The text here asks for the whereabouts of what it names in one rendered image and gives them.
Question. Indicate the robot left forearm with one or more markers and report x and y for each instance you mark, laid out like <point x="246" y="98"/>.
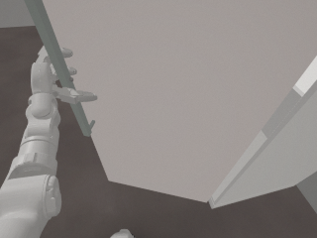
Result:
<point x="37" y="152"/>

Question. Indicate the handle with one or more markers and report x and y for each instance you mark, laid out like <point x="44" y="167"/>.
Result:
<point x="44" y="27"/>

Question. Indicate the robot left upper arm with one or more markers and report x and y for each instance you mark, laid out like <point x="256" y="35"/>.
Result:
<point x="27" y="204"/>

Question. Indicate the fridge door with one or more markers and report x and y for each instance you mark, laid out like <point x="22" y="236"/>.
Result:
<point x="183" y="86"/>

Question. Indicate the robot left shin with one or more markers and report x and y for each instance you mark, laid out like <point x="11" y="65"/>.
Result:
<point x="124" y="230"/>

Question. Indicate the robot left hand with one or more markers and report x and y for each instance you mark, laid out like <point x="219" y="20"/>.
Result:
<point x="43" y="77"/>

